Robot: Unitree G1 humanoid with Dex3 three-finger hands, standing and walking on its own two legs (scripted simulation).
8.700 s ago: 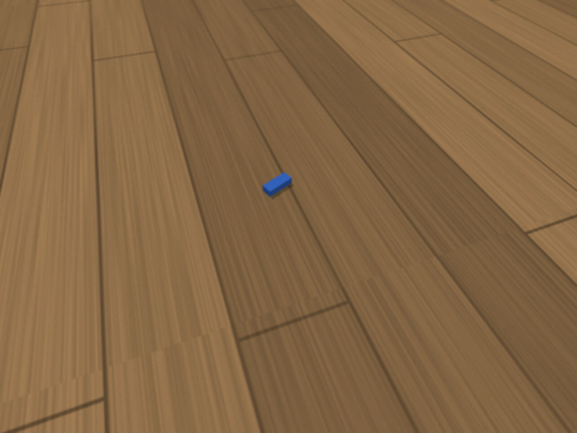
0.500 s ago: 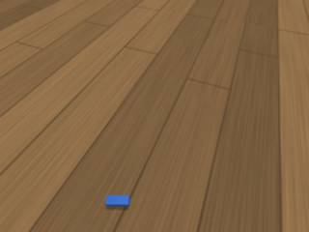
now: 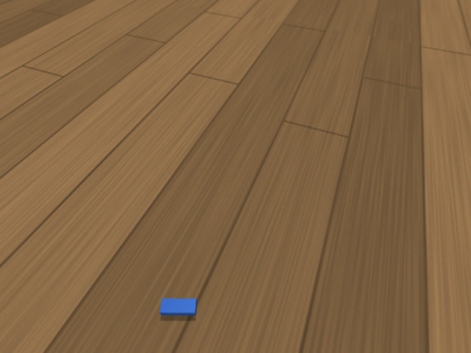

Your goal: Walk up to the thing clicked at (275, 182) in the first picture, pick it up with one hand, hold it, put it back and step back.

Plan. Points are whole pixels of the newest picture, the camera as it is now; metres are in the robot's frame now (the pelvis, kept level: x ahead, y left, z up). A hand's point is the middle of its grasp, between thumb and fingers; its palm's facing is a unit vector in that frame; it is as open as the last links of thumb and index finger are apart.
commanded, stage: stand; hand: left
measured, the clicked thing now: (178, 306) +0.41 +0.23 -0.77
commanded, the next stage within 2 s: none
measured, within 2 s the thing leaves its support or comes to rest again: neither
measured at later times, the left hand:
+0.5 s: hand out of the picture +0.07 +0.26 -0.16, palm faces -0.02 -0.94 -0.35, open 7.4 cm
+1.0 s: hand out of the picture +0.07 +0.26 -0.16, palm faces -0.02 -0.94 -0.35, open 7.4 cm
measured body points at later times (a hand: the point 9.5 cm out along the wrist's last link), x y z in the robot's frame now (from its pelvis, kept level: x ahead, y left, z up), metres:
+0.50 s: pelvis +0.00 +0.00 +0.00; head +0.01 +0.00 +0.45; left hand +0.07 +0.31 -0.13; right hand +0.07 -0.30 -0.14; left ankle -0.02 +0.12 -0.75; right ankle -0.01 -0.11 -0.75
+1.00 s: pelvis +0.00 +0.00 +0.00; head +0.01 +0.00 +0.45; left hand +0.07 +0.31 -0.13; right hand +0.07 -0.30 -0.13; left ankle -0.02 +0.12 -0.75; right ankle -0.01 -0.11 -0.75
